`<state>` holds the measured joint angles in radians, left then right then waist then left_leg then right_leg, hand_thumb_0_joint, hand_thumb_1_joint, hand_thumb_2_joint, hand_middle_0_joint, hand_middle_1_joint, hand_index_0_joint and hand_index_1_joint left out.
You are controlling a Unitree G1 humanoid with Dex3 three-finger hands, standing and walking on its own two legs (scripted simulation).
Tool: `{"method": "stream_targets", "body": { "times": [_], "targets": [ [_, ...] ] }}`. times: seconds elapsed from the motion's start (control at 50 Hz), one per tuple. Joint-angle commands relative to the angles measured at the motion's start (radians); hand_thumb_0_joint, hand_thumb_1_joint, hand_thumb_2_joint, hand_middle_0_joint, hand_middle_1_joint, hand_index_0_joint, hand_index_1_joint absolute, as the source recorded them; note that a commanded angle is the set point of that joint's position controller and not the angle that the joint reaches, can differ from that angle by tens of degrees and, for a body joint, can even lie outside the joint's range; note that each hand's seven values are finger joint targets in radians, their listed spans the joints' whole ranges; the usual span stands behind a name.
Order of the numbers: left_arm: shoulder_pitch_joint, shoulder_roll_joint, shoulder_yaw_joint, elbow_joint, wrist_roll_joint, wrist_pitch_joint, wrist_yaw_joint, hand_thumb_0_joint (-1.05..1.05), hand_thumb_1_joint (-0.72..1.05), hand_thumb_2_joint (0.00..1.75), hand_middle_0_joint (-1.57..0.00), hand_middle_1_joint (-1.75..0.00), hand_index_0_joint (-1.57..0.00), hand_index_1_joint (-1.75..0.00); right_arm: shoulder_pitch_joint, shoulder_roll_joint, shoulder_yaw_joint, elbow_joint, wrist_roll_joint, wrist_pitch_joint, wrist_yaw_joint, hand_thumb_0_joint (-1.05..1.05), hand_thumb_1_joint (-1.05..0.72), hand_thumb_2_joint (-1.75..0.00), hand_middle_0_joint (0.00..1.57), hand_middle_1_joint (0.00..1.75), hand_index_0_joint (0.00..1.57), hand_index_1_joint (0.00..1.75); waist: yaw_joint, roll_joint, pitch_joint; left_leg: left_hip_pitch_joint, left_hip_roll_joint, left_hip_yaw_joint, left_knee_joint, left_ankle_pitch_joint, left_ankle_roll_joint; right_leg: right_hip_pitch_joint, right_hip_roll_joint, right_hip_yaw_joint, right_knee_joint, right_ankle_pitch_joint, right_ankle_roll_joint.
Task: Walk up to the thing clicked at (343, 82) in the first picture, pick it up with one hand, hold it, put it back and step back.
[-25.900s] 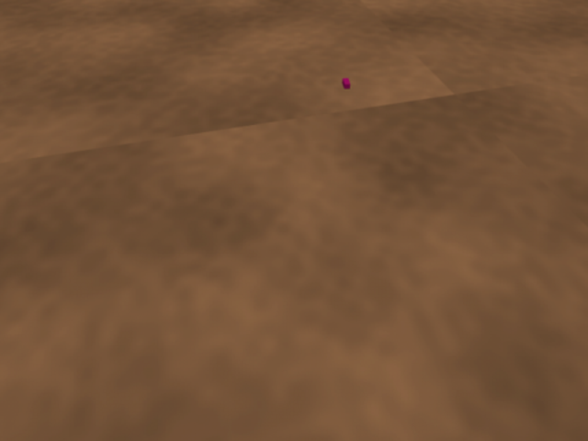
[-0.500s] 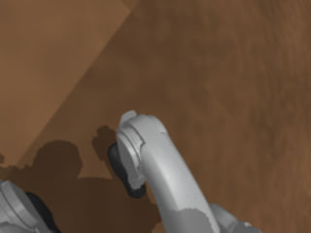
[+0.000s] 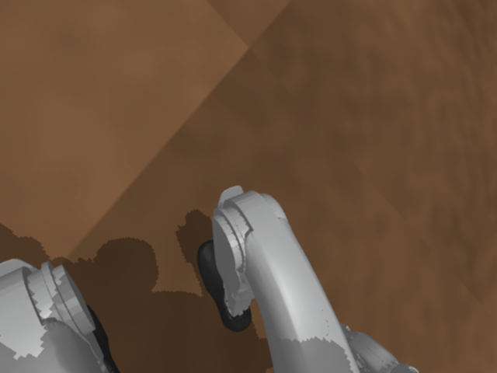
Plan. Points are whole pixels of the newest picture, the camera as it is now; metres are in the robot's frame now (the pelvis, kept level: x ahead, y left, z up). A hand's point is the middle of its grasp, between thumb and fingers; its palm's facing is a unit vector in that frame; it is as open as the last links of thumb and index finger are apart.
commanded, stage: settle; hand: left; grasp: from above
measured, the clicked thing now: out of the picture +0.47 +0.39 -0.27
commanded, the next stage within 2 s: go down in 0.36 s
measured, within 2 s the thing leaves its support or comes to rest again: rests again in 0.20 s
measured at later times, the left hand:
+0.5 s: hand out of the picture +0.46 +0.37 -0.15, palm faces -0.30 -0.28 -0.91, open 5.4 cm
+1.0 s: hand out of the picture +0.43 +0.39 +0.00, palm faces -0.27 -0.27 -0.92, open 10.8 cm
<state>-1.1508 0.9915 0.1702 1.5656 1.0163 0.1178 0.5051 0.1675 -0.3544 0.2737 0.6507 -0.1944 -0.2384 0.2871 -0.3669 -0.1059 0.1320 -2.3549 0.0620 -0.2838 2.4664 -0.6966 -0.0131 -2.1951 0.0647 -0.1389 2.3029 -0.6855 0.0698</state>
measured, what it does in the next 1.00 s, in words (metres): rises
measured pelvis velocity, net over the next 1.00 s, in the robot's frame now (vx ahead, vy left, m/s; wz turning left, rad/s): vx -0.01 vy -0.02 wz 0.16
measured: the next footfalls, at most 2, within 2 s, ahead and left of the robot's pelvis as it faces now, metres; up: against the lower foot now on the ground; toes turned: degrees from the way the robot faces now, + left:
none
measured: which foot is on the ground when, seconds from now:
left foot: down 0.00-1.00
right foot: down 0.00-1.00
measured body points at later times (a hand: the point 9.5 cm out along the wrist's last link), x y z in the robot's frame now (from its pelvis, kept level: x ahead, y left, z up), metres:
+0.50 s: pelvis +0.00 -0.01 +0.00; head +0.24 +0.08 +0.36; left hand +0.47 +0.38 -0.09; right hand +0.06 -0.26 -0.10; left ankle +0.06 +0.13 -0.29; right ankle +0.11 -0.13 -0.29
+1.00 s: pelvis -0.01 -0.02 +0.06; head +0.19 +0.06 +0.46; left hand +0.44 +0.40 +0.05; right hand +0.10 -0.28 -0.05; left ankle +0.06 +0.13 -0.29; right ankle +0.11 -0.13 -0.29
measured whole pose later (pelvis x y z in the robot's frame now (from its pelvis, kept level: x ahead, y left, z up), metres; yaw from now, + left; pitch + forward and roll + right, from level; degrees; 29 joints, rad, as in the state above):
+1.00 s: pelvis -0.01 -0.02 +0.06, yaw +9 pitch +35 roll -6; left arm -1.08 0.72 0.07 1.31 0.97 0.23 0.14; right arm 0.20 -0.31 0.04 0.66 -0.06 -0.01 0.16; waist -0.20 0.06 -0.14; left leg -2.18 0.06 -0.13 2.19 -0.63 -0.02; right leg -2.09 0.01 -0.04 2.14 -0.67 0.04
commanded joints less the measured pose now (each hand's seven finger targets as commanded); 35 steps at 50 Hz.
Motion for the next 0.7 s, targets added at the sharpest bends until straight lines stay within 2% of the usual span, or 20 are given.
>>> {"method": "stream_targets", "body": {
  "times": [0.0,0.06,0.1,0.16,0.18,0.22,0.26,0.28,0.3,0.32,0.4,0.42,0.44,0.48,0.5,0.52,0.56,0.62,0.66,0.68],
  "targets": [
    [-0.249,0.147,-0.024,-0.186,-0.019,0.052,-0.021,0.00,0.82,0.32,-1.23,-0.20,-1.23,-0.20,0.237,-0.307,-0.137,0.055,0.028,0.012,0.000,0.00,-0.90,-0.90,0.20,0.30,0.20,0.30,-0.015,0.604,-0.700,0.574,0.018,0.130,-0.268,0.264,-0.001,0.279,0.038,-0.113,-0.169,0.304,-0.096],
    [-0.254,0.121,-0.040,-0.197,-0.018,0.060,-0.069,0.00,0.80,0.32,-1.23,-0.20,-1.22,-0.21,0.238,-0.292,-0.156,0.051,0.041,0.028,-0.004,0.00,-0.90,-0.90,0.20,0.30,0.20,0.30,-0.005,0.566,-0.721,0.534,0.010,0.147,-0.266,0.220,0.008,0.294,0.039,-0.095,-0.179,0.277,-0.096],
    [-0.253,0.082,-0.062,-0.207,-0.012,0.054,-0.104,0.00,0.73,0.20,-1.16,-0.12,-1.16,-0.12,0.235,-0.278,-0.164,0.050,0.048,0.042,-0.007,0.00,-0.89,-0.90,0.20,0.30,0.20,0.30,-0.005,0.528,-0.710,0.507,0.004,0.152,-0.261,0.203,0.014,0.280,0.036,-0.086,-0.179,0.258,-0.096],
    [-0.248,0.085,-0.061,-0.207,-0.001,0.035,-0.137,0.00,0.61,0.09,-1.05,-0.11,-1.06,-0.10,0.252,-0.257,-0.165,0.053,0.054,0.068,-0.016,0.00,-0.89,-0.90,0.20,0.30,0.20,0.30,0.008,0.475,-0.734,0.494,-0.004,0.159,-0.260,0.224,0.017,0.307,0.033,-0.076,-0.177,0.267,-0.095],
    [-0.292,0.095,-0.054,-0.270,0.005,0.021,-0.141,0.00,0.60,0.10,-1.04,-0.13,-1.05,-0.12,0.249,-0.266,-0.174,0.046,0.057,0.075,-0.022,0.00,-0.89,-0.90,0.20,0.30,0.20,0.30,0.019,0.502,-0.757,0.513,-0.006,0.160,-0.264,0.223,0.016,0.285,0.028,-0.079,-0.174,0.262,-0.097],
    [-0.246,0.073,-0.068,-0.192,0.015,0.013,-0.155,0.00,0.61,0.13,-1.05,-0.17,-1.06,-0.15,0.239,-0.255,-0.176,0.045,0.058,0.092,-0.032,0.00,-0.90,-0.90,0.20,0.30,0.20,0.30,0.020,0.471,-0.710,0.506,-0.009,0.162,-0.277,0.177,0.015,0.265,0.028,-0.073,-0.176,0.213,-0.100],
    [-0.301,0.101,-0.047,-0.230,0.020,-0.003,-0.152,0.00,0.64,0.12,-1.05,-0.19,-1.08,-0.16,0.246,-0.249,-0.178,0.040,0.057,0.106,-0.042,0.00,-0.89,-0.90,0.20,0.30,0.20,0.30,0.020,0.460,-0.734,0.491,-0.013,0.172,-0.266,0.170,0.020,0.275,0.028,-0.064,-0.187,0.203,-0.098],
    [-0.264,0.085,-0.052,-0.163,0.019,-0.002,-0.152,0.00,0.65,0.10,-1.06,-0.17,-1.09,-0.15,0.251,-0.240,-0.176,0.050,0.053,0.112,-0.047,0.00,-0.89,-0.90,0.20,0.30,0.20,0.30,0.012,0.422,-0.702,0.470,-0.015,0.176,-0.262,0.147,0.024,0.277,0.029,-0.057,-0.198,0.173,-0.097],
    [-0.281,0.099,-0.052,-0.196,0.017,-0.012,-0.153,0.00,0.63,0.09,-1.05,-0.17,-1.08,-0.14,0.235,-0.236,-0.181,0.028,0.052,0.114,-0.052,0.00,-0.89,-0.90,0.20,0.30,0.20,0.30,0.012,0.417,-0.697,0.457,-0.018,0.183,-0.266,0.134,0.025,0.297,0.033,-0.040,-0.207,0.148,-0.097],
    [-0.321,0.121,-0.029,-0.242,0.016,-0.019,-0.143,0.00,0.62,0.10,-1.06,-0.15,-1.07,-0.13,0.230,-0.240,-0.182,0.024,0.054,0.117,-0.059,0.00,-0.89,-0.90,0.20,0.30,0.20,0.30,0.033,0.431,-0.735,0.474,-0.017,0.186,-0.262,0.142,0.025,0.284,0.028,-0.048,-0.207,0.158,-0.098],
    [-0.303,0.101,-0.031,-0.161,0.017,-0.015,-0.128,0.00,0.66,0.11,-1.09,-0.16,-1.10,-0.14,0.236,-0.223,-0.181,0.018,0.046,0.124,-0.072,0.00,-0.90,-0.90,0.20,0.30,0.20,0.30,0.025,0.406,-0.742,0.449,-0.014,0.198,-0.262,0.151,0.026,0.329,0.034,-0.029,-0.213,0.168,-0.094],
    [-0.349,0.129,-0.007,-0.221,0.009,-0.022,-0.120,0.00,0.68,0.12,-1.09,-0.17,-1.11,-0.15,0.246,-0.223,-0.183,0.022,0.045,0.125,-0.077,0.00,-0.90,-0.90,0.20,0.30,0.20,0.30,0.034,0.416,-0.780,0.446,-0.015,0.202,-0.260,0.155,0.029,0.340,0.031,-0.026,-0.217,0.171,-0.091],
    [-0.320,0.137,0.000,-0.191,0.009,-0.016,-0.114,0.00,0.75,0.04,-1.13,-0.21,-1.17,-0.17,0.242,-0.217,-0.184,0.021,0.045,0.127,-0.080,0.00,-0.92,-0.91,0.20,0.30,0.20,0.30,0.047,0.417,-0.791,0.446,-0.014,0.204,-0.265,0.157,0.026,0.360,0.033,-0.016,-0.217,0.163,-0.094],
    [-0.310,0.114,0.003,-0.234,0.011,-0.002,-0.115,0.00,0.75,0.01,-1.07,-0.24,-1.14,-0.17,0.251,-0.222,-0.189,0.025,0.051,0.130,-0.082,0.00,-0.91,-0.90,0.20,0.30,0.20,0.30,0.065,0.448,-0.856,0.504,-0.014,0.208,-0.273,0.203,0.026,0.343,0.023,-0.038,-0.206,0.221,-0.093],
    [-0.277,0.084,-0.019,-0.180,0.005,0.008,-0.125,0.00,0.67,0.09,-0.99,-0.32,-1.06,-0.25,0.239,-0.212,-0.191,0.019,0.053,0.134,-0.083,0.00,-0.89,-0.89,0.20,0.30,0.20,0.30,0.061,0.430,-0.829,0.475,-0.011,0.207,-0.278,0.187,0.025,0.347,0.031,-0.026,-0.212,0.201,-0.096],
    [-0.317,0.125,-0.001,-0.261,0.004,0.006,-0.130,0.00,0.59,0.17,-0.91,-0.33,-0.98,-0.30,0.246,-0.218,-0.199,0.018,0.056,0.140,-0.085,0.00,-0.90,-0.90,0.20,0.30,0.20,0.30,0.066,0.442,-0.858,0.486,-0.013,0.213,-0.273,0.203,0.029,0.369,0.028,-0.022,-0.221,0.223,-0.092],
    [-0.296,0.152,0.028,-0.358,0.014,0.016,-0.140,0.00,0.43,0.31,-0.77,-0.37,-0.82,-0.35,0.252,-0.221,-0.212,0.025,0.069,0.148,-0.089,0.00,-0.90,-0.89,0.20,0.30,0.20,0.30,0.109,0.498,-0.957,0.554,-0.018,0.221,-0.295,0.250,0.024,0.382,0.015,-0.028,-0.207,0.269,-0.096],
    [-0.246,0.109,0.015,-0.374,0.019,0.032,-0.173,0.00,0.19,0.41,-0.70,-0.42,-0.71,-0.42,0.242,-0.210,-0.238,0.009,0.085,0.173,-0.089,0.00,-0.90,-0.90,0.20,0.30,0.20,0.30,0.110,0.473,-0.930,0.561,-0.017,0.223,-0.324,0.235,0.025,0.371,0.016,-0.019,-0.227,0.243,-0.104],
    [-0.266,0.094,0.021,-0.460,0.006,0.033,-0.187,0.00,0.12,0.45,-0.66,-0.46,-0.66,-0.45,0.245,-0.210,-0.258,0.011,0.092,0.184,-0.095,0.00,-0.90,-0.90,0.20,0.30,0.20,0.30,0.119,0.476,-0.949,0.585,-0.022,0.226,-0.348,0.227,0.025,0.361,0.008,-0.018,-0.251,0.237,-0.107],
    [-0.247,0.093,0.016,-0.477,0.004,0.040,-0.198,0.00,0.08,0.48,-0.64,-0.48,-0.64,-0.48,0.247,-0.197,-0.263,0.007,0.097,0.188,-0.094,0.00,-0.90,-0.90,0.20,0.30,0.20,0.30,0.136,0.497,-0.979,0.607,-0.021,0.234,-0.364,0.231,0.025,0.389,0.010,-0.006,-0.260,0.239,-0.107]
  ]
}}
